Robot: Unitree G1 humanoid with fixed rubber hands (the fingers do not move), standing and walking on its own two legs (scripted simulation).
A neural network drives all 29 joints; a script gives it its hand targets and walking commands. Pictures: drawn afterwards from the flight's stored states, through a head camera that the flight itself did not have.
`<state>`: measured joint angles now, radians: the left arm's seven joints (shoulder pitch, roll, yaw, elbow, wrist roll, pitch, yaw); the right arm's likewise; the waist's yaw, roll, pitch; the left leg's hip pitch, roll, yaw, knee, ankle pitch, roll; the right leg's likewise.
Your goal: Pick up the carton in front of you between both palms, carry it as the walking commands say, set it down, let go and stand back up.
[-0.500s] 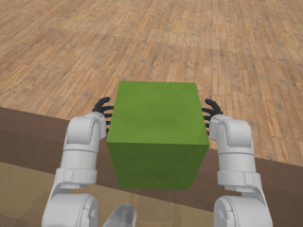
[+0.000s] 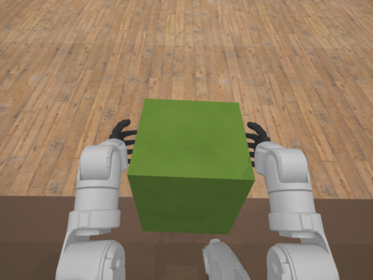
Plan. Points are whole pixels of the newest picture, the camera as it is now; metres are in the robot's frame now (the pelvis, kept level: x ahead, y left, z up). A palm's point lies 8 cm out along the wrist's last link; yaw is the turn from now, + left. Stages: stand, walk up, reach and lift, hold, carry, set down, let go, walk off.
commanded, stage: carry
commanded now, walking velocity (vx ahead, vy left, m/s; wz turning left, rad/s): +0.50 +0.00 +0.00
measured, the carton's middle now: (188, 169) +0.35 -0.03 +0.00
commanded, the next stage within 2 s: none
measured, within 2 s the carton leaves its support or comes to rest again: neither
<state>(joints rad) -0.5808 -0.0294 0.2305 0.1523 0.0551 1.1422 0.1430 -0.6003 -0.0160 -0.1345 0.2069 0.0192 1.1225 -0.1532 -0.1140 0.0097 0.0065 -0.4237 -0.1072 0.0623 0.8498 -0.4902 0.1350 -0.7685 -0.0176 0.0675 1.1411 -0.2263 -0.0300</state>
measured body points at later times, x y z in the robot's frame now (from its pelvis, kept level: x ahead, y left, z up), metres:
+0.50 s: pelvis +0.34 -0.03 -0.13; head +0.39 -0.04 +0.32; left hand +0.69 +0.15 -0.06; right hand +0.72 -0.15 -0.06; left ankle +0.49 +0.11 -0.80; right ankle +0.26 -0.09 -0.81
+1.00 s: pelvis +0.71 +0.00 -0.26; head +0.76 +0.01 +0.19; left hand +1.08 +0.12 -0.18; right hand +1.07 -0.18 -0.17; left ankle +0.58 +0.05 -0.93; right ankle +0.91 -0.12 -0.95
